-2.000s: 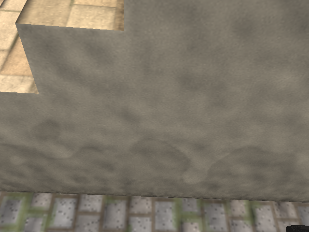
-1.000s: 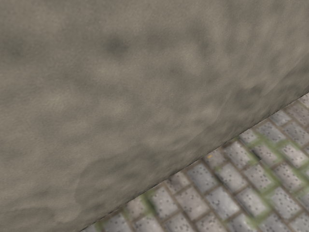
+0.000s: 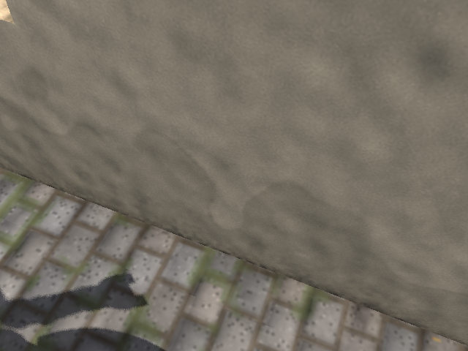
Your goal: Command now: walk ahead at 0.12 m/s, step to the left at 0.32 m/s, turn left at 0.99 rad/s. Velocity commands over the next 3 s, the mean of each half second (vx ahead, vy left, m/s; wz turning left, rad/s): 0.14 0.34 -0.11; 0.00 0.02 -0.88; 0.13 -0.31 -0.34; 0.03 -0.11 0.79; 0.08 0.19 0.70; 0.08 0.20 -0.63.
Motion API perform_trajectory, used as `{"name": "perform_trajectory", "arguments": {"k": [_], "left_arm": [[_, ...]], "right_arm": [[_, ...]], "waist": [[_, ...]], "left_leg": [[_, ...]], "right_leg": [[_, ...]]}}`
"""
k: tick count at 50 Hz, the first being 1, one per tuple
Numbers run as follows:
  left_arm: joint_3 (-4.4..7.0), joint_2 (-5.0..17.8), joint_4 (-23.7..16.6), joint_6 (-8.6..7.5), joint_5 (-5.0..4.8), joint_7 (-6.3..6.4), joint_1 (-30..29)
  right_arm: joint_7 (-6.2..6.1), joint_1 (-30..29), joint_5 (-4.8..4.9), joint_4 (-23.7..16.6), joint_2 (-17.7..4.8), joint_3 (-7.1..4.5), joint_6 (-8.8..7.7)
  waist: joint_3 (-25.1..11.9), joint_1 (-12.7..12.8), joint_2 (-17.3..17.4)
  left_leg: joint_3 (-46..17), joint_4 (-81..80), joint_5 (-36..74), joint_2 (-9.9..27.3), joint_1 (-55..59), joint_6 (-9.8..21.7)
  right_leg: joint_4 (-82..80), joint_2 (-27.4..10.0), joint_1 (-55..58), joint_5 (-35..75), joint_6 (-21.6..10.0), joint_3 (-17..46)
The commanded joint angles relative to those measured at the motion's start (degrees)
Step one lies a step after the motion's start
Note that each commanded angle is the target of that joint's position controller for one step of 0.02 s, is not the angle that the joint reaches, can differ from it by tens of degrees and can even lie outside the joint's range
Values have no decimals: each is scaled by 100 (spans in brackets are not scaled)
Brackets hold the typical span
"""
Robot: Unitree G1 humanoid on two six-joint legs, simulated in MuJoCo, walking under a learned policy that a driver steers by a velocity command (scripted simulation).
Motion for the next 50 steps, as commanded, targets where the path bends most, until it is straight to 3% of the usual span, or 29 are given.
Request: {"name": "perform_trajectory", "arguments": {"k": [1, 2, 3, 6, 9, 10, 11, 12, 13, 14, 15, 16, 18, 20, 22, 24, 25, 26, 27, 28, 29, 30, 31, 33, 36, 39, 42, 48, 50], "left_arm": [[220, 983, -175, -113, -80, 332, 315], [251, 1068, 52, -98, 95, 375, 642], [227, 950, 199, -107, 114, 344, 883], [49, 561, 492, -163, -96, 253, 1229], [84, 671, 850, -214, -154, 233, 2225], [120, 755, 1038, -228, -97, 179, 2789], [115, 1166, 909, -230, 53, 117, 2861], [93, 1387, 688, -316, 206, 126, 2371], [66, 1324, 542, -426, 180, 174, 1719], [59, 1246, 485, -435, 90, 220, 1405], [47, 1245, 455, -376, 47, 233, 1272], [66, 1281, 398, -308, -30, 202, 1218], [107, 1295, 250, -218, -23, 218, 1271], [214, 1402, 74, -97, -27, 248, 1286], [287, 1470, -136, 61, -111, 250, 961], [257, 1282, -336, 190, -233, 226, 687], [159, 936, -366, 200, -307, 179, 874], [4, 436, -433, 217, -161, 102, 995], [-156, -228, -583, 242, 84, 64, 1179], [-137, 68, -696, 103, -2, -107, 1282], [13, 617, -444, 114, -64, -191, 1434], [128, 903, -192, 175, -117, -234, 1530], [148, 947, -73, 249, -121, -221, 1444], [75, 814, -215, 324, -71, -274, 992], [-63, 573, -695, 351, -84, -302, 128], [-23, 663, -886, 350, -59, -434, -307], [-23, 516, -1024, 283, -69, -560, -577], [-131, 137, -1114, 216, -100, -781, -904], [-75, 183, -998, 241, -164, -834, -747]], "right_arm": [[132, -562, -25, -664, -1220, -364, -55], [113, -856, 94, -722, -1067, -301, 3], [139, -749, 98, -731, -1024, -287, -5], [215, -444, -56, -697, -662, -122, -14], [285, -314, -170, -671, -288, 29, 26], [264, -365, -195, -643, -27, 98, 17], [200, -217, -308, -804, 195, 156, 14], [187, 195, -105, -796, -143, 50, -22], [128, 236, -2, -716, -599, -67, 15], [65, 126, -32, -728, -888, -133, 43], [7, 41, -150, -718, -898, -135, 75], [9, 62, -213, -782, -817, -156, 52], [56, -22, -159, -873, -411, -60, 1], [42, -44, -89, -884, -36, 25, -45], [45, 313, -12, -733, 40, 21, -127], [69, 1022, 110, -304, -113, -103, -208], [59, 1244, 160, -115, -179, -155, -220], [70, 1444, 141, -37, -372, -201, -222], [44, 1220, -23, -243, -837, -201, -194], [45, 586, -121, -509, -1409, -362, -495], [-7, 64, -65, -562, -1158, -334, -663], [-59, -294, 41, -474, -872, -270, -685], [-138, -445, 82, -480, -699, -224, -653], [-315, -375, 81, -381, -442, -130, -616], [-430, 86, -5, -238, -543, -152, -543], [-519, 314, -18, -208, -776, -219, -348], [-583, 175, -17, -178, -935, -292, -322], [-549, -14, 25, 13, -1072, -392, -264], [-466, -32, 169, 101, -1135, -459, -234]], "waist": [[-330, 57, 1584], [-462, 201, 1311], [-628, 179, 1287], [-622, -12, 1344], [-506, 304, 1103], [-366, 581, 518], [-131, 290, -844], [-57, -93, -1609], [340, -398, -1108], [519, -462, -916], [526, -441, -736], [588, -451, -762], [352, -318, -959], [143, -132, -1167], [-60, -176, -1327], [-199, -336, -1166], [-265, -313, -814], [-382, -266, 337], [-619, 65, 1973], [-875, 206, 2671], [-718, 502, 1882], [-651, 682, 1324], [-765, 701, 1059], [-683, 470, 1189], [-505, 28, 1166], [-431, -266, 887], [-353, -291, 949], [-658, -299, 923], [-799, -185, 948]], "left_leg": [[-2138, -2125, 1053, 860, 525, 1693], [-1606, -1991, 1222, 716, 535, 1395], [-1363, -1889, 1158, 617, 583, 1304], [-917, -1857, 446, 285, 463, 1140], [-806, -1160, -157, 182, -128, 1071], [-342, 90, -54, -257, -644, 720], [-136, 2079, -1534, -670, -1853, 149], [-596, 3339, -1577, -898, -2355, -209], [-1106, 3935, -839, -517, -2116, -238], [-1099, 4184, -237, -349, -1792, -357], [-865, 4163, 29, -307, -1517, -487], [-747, 3881, 71, -278, -1188, -578], [-390, 2665, 79, -333, -606, -701], [-242, 1370, -367, -405, -212, -830], [-223, 55, -470, -418, 607, -865], [-7, -1389, 842, -457, 1370, -836], [-22, -1883, 935, -366, 1788, -688], [-654, -2142, 804, 328, 2397, -435], [-1943, -1745, 2648, 1537, 2446, 162], [-3787, -2450, 3547, 2660, 1601, 236], [-3039, -2321, 3726, 2335, 1528, 72], [-1854, -2087, 3788, 1829, 1525, -140], [-1121, -1866, 3827, 1477, 1602, -187], [-211, -1807, 4194, 1190, 1435, 75], [-100, -1994, 3920, 1511, 1814, 538], [-382, -2271, 2810, 2044, 2311, 829], [-91, -2401, 2565, 2132, 2413, 861], [859, -2112, 3722, 2042, 2440, 817], [1132, -1914, 3929, 2034, 2345, 670]], "right_leg": [[1117, 685, -1032, 182, -484, 628], [916, 780, -786, 776, -418, 323], [745, 767, -432, 1042, -363, 177], [-756, 618, 771, 1332, -474, -181], [-1693, 392, 2223, 1623, -744, -118], [-2344, 71, 2779, 1400, -883, 482], [-2969, -1282, 3066, 1497, -1377, 2849], [-4324, -2167, 2298, 215, -2365, 5609], [-4566, -2164, 1326, -1030, -2016, 5624], [-4475, -1724, 883, -1224, -1569, 4661], [-4353, -1347, 684, -716, -1302, 3823], [-4244, -1004, 476, -284, -1141, 3175], [-4039, -358, 692, 838, -870, 2042], [-3859, -176, 1058, 1647, -865, 1753], [-3704, -149, 951, 2062, -818, 1755], [-3256, -149, 831, 2360, -670, 1918], [-2836, 16, 570, 1892, -550, 1868], [-1554, 625, -210, 217, -418, 1321], [334, 1346, -1410, -1395, -278, 723], [1053, 949, -1796, -889, -270, 1505], [1652, 697, -1418, -368, -226, 1662], [1831, 668, -1276, 119, -137, 1440], [2026, 578, -1179, 498, -5, 1162], [2192, 461, -1010, 1169, 199, 798], [1725, 326, -1368, 1205, 274, 616], [1207, 169, -1621, 1015, 285, 656], [853, 79, -1641, 1012, 284, 502], [-287, 70, -775, 1013, 90, 69], [-777, 217, -211, 962, -90, -144]]}}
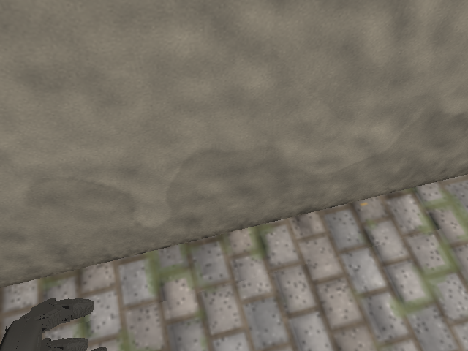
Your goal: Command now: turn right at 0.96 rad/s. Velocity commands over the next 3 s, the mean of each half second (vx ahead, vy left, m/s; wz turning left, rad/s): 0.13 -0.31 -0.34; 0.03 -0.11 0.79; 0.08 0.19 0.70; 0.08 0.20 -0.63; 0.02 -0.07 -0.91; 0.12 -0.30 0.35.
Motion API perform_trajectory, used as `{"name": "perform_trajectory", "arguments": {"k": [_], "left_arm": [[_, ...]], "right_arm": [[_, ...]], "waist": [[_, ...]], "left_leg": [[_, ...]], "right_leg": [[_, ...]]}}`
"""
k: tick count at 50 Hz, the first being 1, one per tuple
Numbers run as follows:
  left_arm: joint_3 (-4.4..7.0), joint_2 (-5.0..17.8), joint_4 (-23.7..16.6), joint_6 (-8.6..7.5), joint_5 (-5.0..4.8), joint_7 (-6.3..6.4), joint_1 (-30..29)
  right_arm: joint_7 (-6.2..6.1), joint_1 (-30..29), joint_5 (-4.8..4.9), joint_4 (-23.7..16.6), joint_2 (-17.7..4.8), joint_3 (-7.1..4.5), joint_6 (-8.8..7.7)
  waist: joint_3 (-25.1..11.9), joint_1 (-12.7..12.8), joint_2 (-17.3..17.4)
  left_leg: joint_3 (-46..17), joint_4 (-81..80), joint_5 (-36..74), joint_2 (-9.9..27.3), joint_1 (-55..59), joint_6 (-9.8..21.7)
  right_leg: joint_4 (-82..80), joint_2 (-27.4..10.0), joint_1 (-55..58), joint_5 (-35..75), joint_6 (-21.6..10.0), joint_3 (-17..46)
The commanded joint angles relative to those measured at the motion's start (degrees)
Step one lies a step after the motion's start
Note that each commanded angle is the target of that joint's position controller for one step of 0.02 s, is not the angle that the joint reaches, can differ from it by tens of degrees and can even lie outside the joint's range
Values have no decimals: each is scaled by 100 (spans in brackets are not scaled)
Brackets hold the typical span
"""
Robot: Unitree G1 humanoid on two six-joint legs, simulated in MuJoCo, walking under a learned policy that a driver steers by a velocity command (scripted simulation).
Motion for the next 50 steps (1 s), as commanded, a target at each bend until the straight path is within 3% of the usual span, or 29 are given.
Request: {"name": "perform_trajectory", "arguments": {"k": [1, 4, 5, 6, 7, 8, 10, 11, 13, 15, 18, 21, 22, 23, 24, 25, 26, 28, 31, 34, 35, 36, 37, 39, 40, 41, 43, 47, 50], "left_arm": [[155, 393, -347, -29, -69, -71, 38], [342, 670, -90, 53, 21, 56, 760], [238, 650, -80, 124, 166, -181, 1112], [383, 1038, -74, 109, 206, -299, 1514], [497, 1425, 21, 68, 254, -368, 1759], [425, 1250, -66, -55, 231, -397, 1656], [334, 1143, -220, -194, 127, -220, 949], [307, 1032, -282, -155, 56, -116, 655], [193, 785, -391, -88, 223, -62, 483], [78, 559, -439, -66, 355, -112, 378], [33, 562, -330, -77, 415, -174, 846], [-41, 346, -337, -120, 422, -201, 757], [-50, 257, -336, -114, 501, -157, 730], [-43, 259, -506, -108, 565, -70, 740], [-10, 504, -741, -102, 472, -4, 366], [123, 806, -672, -106, 314, 19, 710], [147, 968, -602, -112, 301, 45, 794], [144, 831, -714, -114, 457, 54, 578], [-61, 45, -689, -129, 326, -38, 495], [-36, 71, -514, -278, 205, -34, 846], [41, 222, -335, -338, 147, -39, 1153], [107, 290, -244, -514, -3, 88, 1219], [149, 441, -73, -603, 48, 107, 1424], [144, 1069, -424, -636, 297, 194, 1442], [328, 1436, -306, -664, 379, 188, 1343], [327, 1209, -310, -671, 304, 218, 858], [210, 716, -311, -634, 213, 371, 288], [236, 751, 4, -532, 207, 646, 792], [327, 922, 49, -366, 170, 768, 853]], "right_arm": [[106, -38, 173, -218, -1110, -396, -31], [242, 32, 394, -2, -914, -395, -61], [-218, 554, 561, 418, -1277, -509, -60], [-405, 679, 423, 385, -1339, -502, -41], [-470, 312, 111, 48, -882, -338, -65], [-392, -213, 108, -91, -940, -281, -125], [-221, 130, 309, 172, -996, -274, -239], [-199, 418, 224, 332, -1124, -307, -258], [-260, 906, 63, 705, -1109, -266, -214], [-281, 1232, 131, 905, -912, -144, -212], [-265, 1137, 223, 821, -862, -8, -273], [-226, 1721, 250, 977, -989, -38, -294], [-268, 2078, 224, 1036, -1156, -124, -316], [-315, 2312, 228, 958, -1956, -332, -301], [-341, 2418, -4, 955, -1949, -301, -368], [-365, 1834, -86, 820, -1668, -198, -506], [-348, 1510, 16, 639, -1490, -164, -541], [-350, 1129, 190, 362, -1470, -163, -420], [-409, 761, 106, -38, -1555, -261, -178], [-376, 509, 169, -284, -1589, -355, 41], [-341, 410, 259, -353, -1565, -372, 90], [-254, 365, 525, -285, -1102, -184, 151], [-159, 310, 444, -471, -552, -31, 155], [33, 1368, -114, -534, 63, 118, 23], [171, 1064, 63, -810, -525, 37, -90], [184, 821, 190, -685, -1037, -100, -69], [123, 465, 211, -491, -1328, -258, 107], [215, -409, 126, -939, -597, 13, 36], [428, -696, 161, -1069, -441, 76, 7]], "waist": [[-1202, 88, 946], [-1394, 523, 678], [-1154, 708, 514], [-1394, 894, -369], [-1632, 886, -1576], [-1205, 958, -1481], [-874, 492, -1136], [-797, 270, -749], [-906, 175, -460], [-801, 181, -470], [-520, 442, -526], [-367, 99, -139], [-235, -161, 246], [2, -150, 1568], [-205, -355, 2406], [-363, 156, 2025], [-278, 260, 1612], [-209, 295, 935], [-205, 215, 1078], [-598, 115, 1446], [-803, 131, 1505], [-1110, 415, 1528], [-797, 408, 389], [-1295, -269, -2010], [-1589, -225, -2513], [-1020, -269, -2027], [-799, -255, -1072], [-1033, 150, -729], [-1211, 308, -721]], "left_leg": [[-746, -109, 3306, 1439, 1322, 822], [-266, 994, 2855, 1271, 831, 290], [-775, 1040, 3560, 1599, 649, 507], [-622, 2061, 2821, 1319, 121, 314], [-572, 2949, -1335, 29, -1852, 8], [-1126, 3957, -2447, -423, -3055, -69], [-1835, 4183, -1943, -247, -3101, 206], [-1770, 3859, -1569, -152, -2795, 167], [-1413, 3649, -1006, -165, -2131, -34], [-1265, 2698, -723, -10, -1392, -53], [-1192, 2066, -524, 32, -848, 140], [-1307, 1369, 31, -34, 178, 480], [-1814, 1042, -283, 134, 758, 608], [-4371, -364, -887, 1557, 731, 1446], [-6654, -1558, -1454, 2329, 282, 1955], [-6479, -1453, -1683, 2226, 29, 1471], [-5602, -1137, -1160, 1802, 29, 1190], [-4201, -734, -11, 1185, -26, 880], [-3255, -578, 883, 511, -190, 638], [-3332, -282, 1533, 485, -342, 489], [-3365, -116, 1499, 447, -453, 368], [-2651, 735, 1343, -231, -568, 134], [-2524, 1583, 53, -673, -1734, -12], [-2703, 4601, -3140, -954, -3362, -285], [-2701, 5094, -2583, -540, -3521, -342], [-2631, 5432, -1888, -257, -3504, -472], [-2332, 5942, -1116, -169, -3183, -740], [-2127, 4892, -701, -5, -3227, -702], [-2041, 3788, -699, 155, -2976, -601]], "right_leg": [[-758, 180, 218, -85, -266, -302], [-2138, 584, 1661, 859, -766, -495], [-2196, 734, 1788, 781, -1042, -347], [-2185, 382, 2607, 2541, -1458, 440], [-2743, -49, 3864, 1861, -2478, 2344], [-3363, -355, 3870, 675, -2955, 3081], [-3447, -434, 3284, 876, -2675, 2614], [-3332, -261, 3023, 1146, -2380, 2089], [-3274, -35, 2579, 1823, -2273, 1416], [-3320, 275, 2074, 1312, -2102, 934], [-3447, 127, 1691, 332, -2117, 955], [-3012, 248, 1065, -707, -1754, 595], [-2038, 597, 517, -174, -1365, 206], [-351, 1355, -383, -293, -540, -379], [1734, 1609, -545, -1744, -123, 626], [2750, 1265, -569, -1245, -27, 1461], [3206, 1229, -669, -862, 116, 1451], [2816, 1026, -582, -543, 160, 1292], [606, 1132, 171, -574, 124, 690], [-1027, 1079, 1229, -397, 159, 647], [-1480, 1123, 1673, 155, 204, 558], [-2618, 1038, 2307, 1174, 288, 433], [-2987, 814, 2863, 1554, 212, 517], [-2117, -1747, 2987, 5783, -921, 2724], [-3250, -2031, 2438, 3622, -1686, 3454], [-3520, -1602, 2135, 1897, -1572, 2899], [-3182, -986, 1822, 2323, -1317, 1399], [-2964, -1062, 2697, 3930, -1432, 574], [-3046, -1361, 3051, 3422, -1500, 482]]}}
Over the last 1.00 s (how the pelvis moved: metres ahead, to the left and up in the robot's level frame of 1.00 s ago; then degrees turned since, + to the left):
0.03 0.22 0.02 -34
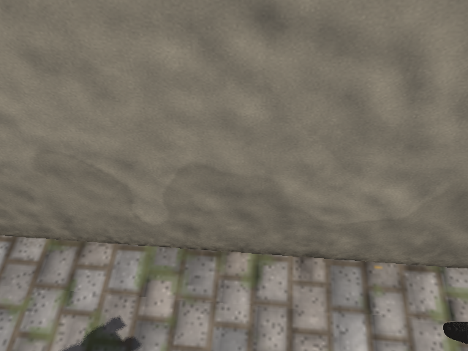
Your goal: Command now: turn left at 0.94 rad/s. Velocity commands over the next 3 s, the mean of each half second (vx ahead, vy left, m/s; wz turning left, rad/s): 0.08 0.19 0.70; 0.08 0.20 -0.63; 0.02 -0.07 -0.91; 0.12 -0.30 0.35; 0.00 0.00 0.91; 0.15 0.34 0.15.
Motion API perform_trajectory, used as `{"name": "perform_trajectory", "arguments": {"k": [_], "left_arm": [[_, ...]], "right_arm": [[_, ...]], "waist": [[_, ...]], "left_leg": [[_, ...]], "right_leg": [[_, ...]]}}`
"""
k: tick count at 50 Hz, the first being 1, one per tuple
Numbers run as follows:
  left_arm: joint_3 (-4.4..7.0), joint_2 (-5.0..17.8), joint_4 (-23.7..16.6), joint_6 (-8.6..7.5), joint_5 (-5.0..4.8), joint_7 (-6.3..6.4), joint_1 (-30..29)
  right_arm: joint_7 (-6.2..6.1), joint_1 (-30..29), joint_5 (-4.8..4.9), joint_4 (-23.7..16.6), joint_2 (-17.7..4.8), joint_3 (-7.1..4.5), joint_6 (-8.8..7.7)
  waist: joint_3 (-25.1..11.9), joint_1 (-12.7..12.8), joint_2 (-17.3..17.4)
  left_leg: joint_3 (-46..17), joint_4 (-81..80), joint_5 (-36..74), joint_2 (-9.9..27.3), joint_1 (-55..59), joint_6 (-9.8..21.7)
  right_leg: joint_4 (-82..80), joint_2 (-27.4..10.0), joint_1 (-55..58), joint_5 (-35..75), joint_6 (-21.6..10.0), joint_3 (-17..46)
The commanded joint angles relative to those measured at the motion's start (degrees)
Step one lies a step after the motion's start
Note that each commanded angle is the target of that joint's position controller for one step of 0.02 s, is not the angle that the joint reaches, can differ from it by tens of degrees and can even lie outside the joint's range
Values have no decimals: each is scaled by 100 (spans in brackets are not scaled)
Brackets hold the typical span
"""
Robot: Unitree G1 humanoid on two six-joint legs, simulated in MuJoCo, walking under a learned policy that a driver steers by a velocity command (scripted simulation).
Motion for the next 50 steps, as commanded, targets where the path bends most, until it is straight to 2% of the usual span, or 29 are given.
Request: {"name": "perform_trajectory", "arguments": {"k": [1, 5, 7, 8, 9, 10, 12, 13, 14, 18, 19, 20, 21, 22, 23, 24, 26, 29, 31, 32, 33, 34, 35, 37, 39, 41, 42, 45, 50], "left_arm": [[406, 1208, -346, 40, -17, 144, -104], [479, 1308, -256, 24, -180, -24, -313], [410, 987, -158, 17, -264, -126, -145], [333, 711, -73, -12, -153, -197, 115], [156, 228, -634, -52, 151, -221, -213], [167, 545, -752, -133, 146, -180, -866], [213, 830, -724, -178, -49, -117, -962], [306, 1111, -90, -120, -133, 144, 189], [417, 1404, 242, -55, -65, 285, 765], [344, 1075, 1060, -117, -238, 292, 1967], [365, 1109, 1312, -127, -279, 260, 2630], [418, 1311, 1460, -150, -154, 219, 3244], [319, 1555, 1253, -169, 102, 210, 2861], [461, 2153, 878, -269, 74, 298, 1894], [429, 2010, 712, -345, -109, 348, 1107], [368, 1792, 705, -293, -240, 362, 726], [405, 1893, 631, -174, -238, 267, 649], [636, 2153, 354, -44, -164, 267, 824], [555, 1712, 227, 6, -215, 244, 870], [409, 1192, 230, 12, -223, 214, 1006], [224, 564, 91, 84, 37, 180, 1335], [160, 514, -107, 79, -27, 230, 1574], [204, 784, -77, 72, -215, 248, 1438], [313, 1051, 204, 232, -167, 285, 1306], [291, 1005, 214, 297, -86, 253, 1279], [184, 871, 49, 306, -49, 205, 1019], [116, 899, -237, 357, -109, -5, 286], [46, 830, -463, 475, -204, -279, 171], [39, 805, -722, 540, -221, -502, -488]], "right_arm": [[198, -435, -17, -593, -230, -35, -99], [300, -81, 36, -433, -327, -119, -56], [208, 410, -43, -242, -469, -252, 34], [117, 909, -45, -95, -878, -422, 50], [22, 1182, -153, -120, -1904, -648, 12], [67, 1103, -375, -349, -1689, -646, -180], [-3, 516, -135, -350, -1380, -561, -315], [147, -52, 36, -442, -984, -423, -99], [273, -689, -87, -667, -870, -359, 4], [549, -712, -253, -814, -592, -160, -1], [591, -606, -282, -827, -296, -45, -21], [632, -683, -304, -900, 253, 139, -66], [674, 22, -336, -874, 661, 250, -114], [685, 771, -46, -677, 188, 83, -86], [592, 652, -72, -631, -383, -47, -24], [501, 494, -273, -705, -657, -117, 46], [411, 468, -444, -822, -513, -83, 98], [370, 638, -306, -784, 152, 74, 15], [322, 1616, -181, -309, 185, -56, -10], [316, 1866, -115, -123, 60, -133, -22], [371, 1819, -243, -184, -341, -126, -40], [399, 1787, -430, -328, -1182, -342, -54], [391, 1328, -485, -470, -863, -284, -104], [277, 528, -363, -484, -189, -119, -101], [165, 224, -335, -379, -70, -88, -193], [91, 356, -275, -248, -32, -113, -313], [-26, 361, -36, -284, -191, -177, -466], [-232, 409, -131, -68, -489, -298, -448], [-271, 260, -180, 101, -578, -310, -295]], "waist": [[-1102, 236, -1075], [-1082, 96, -1195], [-1156, -122, -843], [-1057, -302, 116], [-1158, -176, 2099], [-1908, -622, 1170], [-1371, -249, 419], [-1247, 186, 633], [-1040, 464, 882], [-1139, 553, 834], [-1206, 765, 698], [-989, 1001, -176], [-726, 379, -1245], [-461, -222, -1797], [96, -456, -1398], [252, -585, -1316], [402, -621, -1443], [241, -412, -1814], [-42, -671, -1606], [-142, -683, -682], [-604, -234, 903], [-941, -101, 2418], [-753, -7, 2189], [-315, 373, 604], [-407, 552, 317], [-581, 449, 374], [-502, 164, -111], [-1035, 184, -42], [-619, -91, 159]], "left_leg": [[-195, -1065, 109, 365, -62, 78], [295, -2598, 216, 109, 1264, 357], [428, -3693, 958, -238, 2439, 721], [-243, -4165, 2544, -67, 3587, 1065], [-3101, -4187, 5027, 1539, 4739, 2220], [-3580, -4492, 4364, 1775, 4518, 2815], [-2826, -4701, 3152, 1323, 3986, 2247], [-1855, -4550, 2641, 482, 3083, 2385], [-1449, -4511, 2255, 88, 2036, 2257], [-1228, -4164, 152, -303, 1201, 1856], [-1079, -3551, -418, -592, 709, 1681], [-922, -1851, -1227, -1156, -283, 1380], [-1495, 73, -2163, -1460, -830, 978], [-1785, 1126, -1296, -1147, -1084, 841], [-1803, 1589, -707, -691, -719, 783], [-1583, 1642, -310, -505, -291, 647], [-1069, 420, -288, -356, 543, 435], [-329, -2453, -791, -619, 2772, 524], [-99, -3816, 631, -625, 3932, 679], [-445, -4649, 501, -459, 4026, 789], [-978, -4329, 2511, 344, 4419, 962], [-2597, -5162, 2266, 1259, 3634, 1679], [-2769, -5531, 1493, 1137, 3097, 1865], [-1540, -5254, 1792, 876, 2682, 1585], [-523, -4839, 3949, 739, 2744, 1648], [-352, -4773, 4620, 854, 3167, 1701], [-1161, -4608, 6005, 1717, 3908, 1465], [-838, -4685, 5755, 1995, 4870, 1476], [193, -4965, 4958, 1519, 4396, 1647]], "right_leg": [[-556, -1636, 1352, 2663, -1183, 768], [-276, -1510, 889, 2307, -884, 192], [608, -1294, 394, 1522, -474, -261], [1896, -862, -769, 264, -85, -651], [3780, 15, -3299, -2766, 445, -578], [4661, 180, -3492, -2844, 391, 926], [4438, 110, -3524, -1657, 160, 1217], [3680, 222, -2456, -1411, -43, 1053], [3245, 395, -1507, -945, -67, 781], [946, 383, 885, 230, -251, 356], [690, 140, 1670, 445, -350, 534], [223, -870, 2235, -31, -733, 1901], [-319, -2217, 1768, 810, -1569, 4160], [-1519, -2991, 640, -1582, -2192, 6211], [-1715, -2652, -304, -2781, -1762, 5614], [-1479, -2119, -743, -2740, -1234, 4525], [-1305, -1244, -1146, -1878, -686, 3200], [-1320, -575, -1697, -130, -262, 1829], [-799, -504, -1648, 163, -254, 1845], [609, -8, -1620, -769, -177, 1414], [2036, 547, -2217, -2399, -135, 1065], [3477, 837, -2842, -2685, 12, 699], [4437, 418, -2670, -2651, -20, 869], [5068, 263, -2629, -1845, 71, 779], [5052, 146, -2266, -1098, 189, 713], [4291, 26, -2199, -890, 158, 660], [4077, -57, -2845, -778, 161, 1248], [3680, -127, -3007, -831, 193, 1289], [3209, -215, -2643, -696, 399, 639]]}}
Over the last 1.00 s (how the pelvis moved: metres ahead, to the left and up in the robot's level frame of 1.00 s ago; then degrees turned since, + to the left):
0.09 -0.26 0.00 19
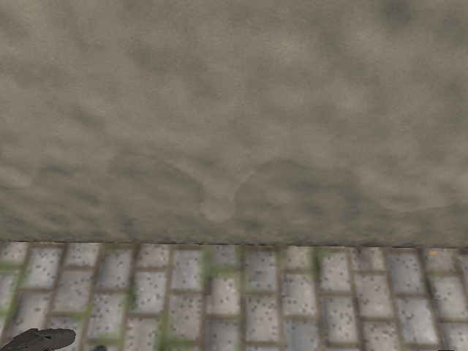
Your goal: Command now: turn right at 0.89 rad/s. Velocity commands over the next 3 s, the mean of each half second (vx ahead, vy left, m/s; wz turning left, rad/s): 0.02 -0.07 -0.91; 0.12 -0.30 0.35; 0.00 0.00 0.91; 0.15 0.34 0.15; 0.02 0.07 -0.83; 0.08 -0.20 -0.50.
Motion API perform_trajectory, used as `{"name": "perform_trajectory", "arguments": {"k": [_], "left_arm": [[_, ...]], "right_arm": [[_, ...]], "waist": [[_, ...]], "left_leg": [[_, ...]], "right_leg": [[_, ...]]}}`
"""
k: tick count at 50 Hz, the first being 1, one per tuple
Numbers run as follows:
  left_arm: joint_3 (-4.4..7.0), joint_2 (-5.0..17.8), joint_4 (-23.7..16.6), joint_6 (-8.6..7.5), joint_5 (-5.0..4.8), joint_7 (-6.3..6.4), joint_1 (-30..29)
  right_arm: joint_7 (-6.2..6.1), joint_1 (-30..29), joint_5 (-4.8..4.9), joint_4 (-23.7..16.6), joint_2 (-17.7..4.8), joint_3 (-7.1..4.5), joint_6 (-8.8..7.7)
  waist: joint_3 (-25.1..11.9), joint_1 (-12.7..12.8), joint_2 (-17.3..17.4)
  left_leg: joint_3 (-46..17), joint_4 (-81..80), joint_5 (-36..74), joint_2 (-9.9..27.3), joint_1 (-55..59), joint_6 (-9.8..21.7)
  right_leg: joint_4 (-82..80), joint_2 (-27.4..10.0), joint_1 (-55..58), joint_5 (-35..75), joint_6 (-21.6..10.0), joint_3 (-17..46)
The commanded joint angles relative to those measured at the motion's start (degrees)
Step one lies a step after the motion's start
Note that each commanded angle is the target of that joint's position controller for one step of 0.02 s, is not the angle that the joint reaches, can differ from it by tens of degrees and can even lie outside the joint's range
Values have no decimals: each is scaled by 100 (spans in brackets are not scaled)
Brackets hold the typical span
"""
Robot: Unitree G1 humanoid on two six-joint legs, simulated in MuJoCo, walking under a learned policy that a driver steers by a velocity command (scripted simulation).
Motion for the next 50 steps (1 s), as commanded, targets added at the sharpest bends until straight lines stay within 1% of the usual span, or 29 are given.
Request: {"name": "perform_trajectory", "arguments": {"k": [1, 8, 13, 16, 17, 18, 19, 20, 21, 22, 23, 25, 27, 28, 29, 30, 31, 32, 33, 35, 38, 40, 41, 42, 43, 45, 46, 48, 50], "left_arm": [[97, 347, -466, -10, -12, -144, -17], [88, 184, -629, -248, -43, -292, -673], [194, 299, -479, -234, -82, -322, -368], [436, 540, -58, -300, -114, -218, 675], [623, 940, 98, -365, -24, -109, 1232], [834, 1828, 105, -405, 81, -52, 1259], [839, 1842, -76, -537, 375, -77, 1205], [809, 1691, -140, -658, 282, -81, 835], [640, 1250, -281, -590, 7, -192, 337], [521, 864, -487, -480, -78, -264, -441], [456, 730, -685, -365, 25, -335, -844], [383, 683, -711, -289, 291, -453, -449], [201, 431, -721, -251, 307, -518, -262], [29, 28, -844, -285, 377, -547, -382], [-116, -318, -998, -329, 460, -599, -99], [0, -1, -801, -317, 218, -640, 520], [129, 484, -677, -261, 191, -600, 638], [194, 716, -558, -190, 363, -493, 803], [178, 692, -604, -150, 512, -380, 707], [41, 293, -774, -181, 509, -343, 419], [-29, -208, -705, -297, 315, -371, 815], [173, 20, -273, -305, 174, -335, 1736], [257, 382, -240, -311, 209, -340, 1932], [321, 1065, -404, -322, 404, -319, 1795], [382, 1166, -509, -345, 555, -327, 1507], [235, 391, -481, -394, 467, -229, 724], [191, 254, -467, -422, 421, -183, 405], [180, 203, -424, -539, 381, -105, 141], [273, 413, -267, -836, 72, 134, 336]], "right_arm": [[-27, -26, -16, -258, -1063, -310, -20], [-36, -107, -63, -95, -1249, -329, 275], [41, -389, 84, -65, -1311, -364, 364], [64, -413, 288, 42, -1064, -328, 398], [88, -197, 272, 43, -978, -309, 349], [57, -347, -77, -418, -549, -213, 229], [90, -772, -177, -617, -547, -115, 35], [147, -844, 6, -584, -936, -201, -71], [-32, 68, 360, -44, -858, -183, -132], [-164, 460, 339, 197, -1200, -287, -154], [-261, 788, 197, 436, -1486, -390, -137], [-322, 1401, 156, 918, -1248, -311, -143], [-328, 2428, 253, 1382, -998, -243, -188], [-319, 3012, 197, 1581, -1203, -296, -192], [-374, 2886, -21, 1344, -1840, -351, -205], [-474, 1983, -43, 993, -2193, -391, -308], [-506, 1144, 146, 813, -1986, -332, -361], [-497, 737, 290, 777, -1801, -298, -361], [-448, 676, 288, 757, -1784, -284, -319], [-418, 914, 200, 677, -1879, -369, -235], [-401, 948, 209, 353, -2083, -585, -75], [-346, 991, 260, 209, -1508, -438, -52], [-289, 1112, 128, 99, -982, -264, -26], [-312, 1353, -96, -164, -485, -109, 3], [-322, 1508, 87, -257, -704, -83, -19], [-368, 1359, 194, -10, -1118, -238, 110], [-394, 1434, 153, 105, -1146, -261, 191], [-347, 1311, 70, 65, -1027, -191, 261], [-96, 744, 179, -215, -928, -97, 279]], "waist": [[-701, -44, 507], [-878, -164, 684], [-1161, 154, 973], [-1359, 732, 830], [-1299, 947, 78], [-1244, 509, -1389], [-2314, 647, -683], [-2036, 516, -387], [-1364, 144, -935], [-793, -242, -908], [-655, -359, -788], [-1051, -200, -518], [-1373, -501, -517], [-1290, -729, 42], [-1097, -396, 1355], [-773, 145, 1490], [-163, 559, 1036], [105, 741, 962], [170, 728, 957], [233, 526, 1179], [3, 538, 1635], [-283, 841, 1126], [-541, 760, -135], [-967, 306, -1792], [-1295, 198, -2602], [-641, -161, -1125], [-640, -336, -766], [-714, -450, -516], [-1050, -211, 169]], "left_leg": [[-895, -301, 4256, 1976, 1459, 536], [-122, -183, 4432, 1976, 1667, 631], [216, 193, 4544, 2114, 1646, 485], [530, 1471, 4484, 1869, 1163, 51], [506, 2642, 2723, 1514, 59, -260], [357, 3993, -1866, 628, -2625, -828], [-1291, 5003, -2708, 235, -3244, -1034], [-1910, 5007, -2309, 339, -3635, -951], [-1801, 4222, -1969, 425, -2813, -543], [-1722, 3336, -1673, 430, -2316, -466], [-1329, 2669, -1263, 239, -1848, -475], [-930, 1672, -634, 195, -491, -477], [-972, 816, 626, 368, 987, -291], [-1837, 602, 655, 1030, 1790, 11], [-4911, -404, 310, 2924, 1655, 1071], [-6703, -1212, -1259, 3682, 403, 1504], [-6037, -1220, -2022, 3436, -349, 1122], [-4956, -1002, -1800, 2861, -685, 589], [-4272, -875, -1337, 2391, -889, 278], [-3134, -885, -303, 1618, -1293, -116], [-2497, -858, 881, 1284, -1726, -342], [-2322, 57, 643, 1030, -1839, -455], [-1800, 1741, -1262, 411, -2370, -638], [-1362, 3443, -2534, -217, -3275, -779], [-1471, 4575, -2548, 138, -3108, -736], [-1460, 5354, -1859, 405, -3240, -802], [-1453, 5512, -1510, 447, -3099, -887], [-1416, 5213, -976, 592, -2765, -947], [-2163, 4653, -633, 782, -3300, -948]], "right_leg": [[-349, -375, -718, 132, 73, 62], [-1068, -421, -385, 243, -77, -442], [-1797, -250, 466, 137, -431, -663], [-3022, 252, 1757, 643, -992, -763], [-3491, 182, 2847, 2471, -1339, -103], [-3068, -1084, 4419, 5473, -2156, 2322], [-3505, -1694, 4713, 4206, -2943, 3792], [-3874, -1778, 4513, 3220, -2857, 3545], [-3909, -770, 3412, 2328, -2819, 2320], [-3869, -346, 2388, 1959, -2466, 2000], [-3849, -132, 1982, 2400, -2266, 1510], [-3557, 44, 1729, 2458, -2058, 1042], [-2769, 376, 961, 1155, -1752, 854], [-1605, 863, -58, -31, -1466, 601], [231, 1195, -1148, -2023, -977, 780], [1480, 767, -1185, -1539, -748, 1617], [2194, 477, -1159, -1066, -617, 1727], [2301, 367, -871, -717, -480, 1544], [1945, 270, -580, -565, -401, 1355], [306, 374, 455, -541, -328, 825], [-2058, 622, 2480, -327, -447, 400], [-3373, 596, 3495, 743, -649, 264], [-3679, -18, 4030, 1303, -759, 802], [-3487, -1273, 3868, 3542, -1339, 2080], [-4242, -1262, 2979, 2922, -1806, 2571], [-4239, -970, 2468, 2229, -1674, 1655], [-4037, -875, 2429, 2962, -1627, 1163], [-3778, -954, 2411, 4358, -1677, 582], [-3553, -1892, 3439, 5965, -1384, 1261]]}}
Over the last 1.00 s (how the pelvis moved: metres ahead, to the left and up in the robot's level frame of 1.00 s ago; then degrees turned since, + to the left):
0.00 0.25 0.00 -3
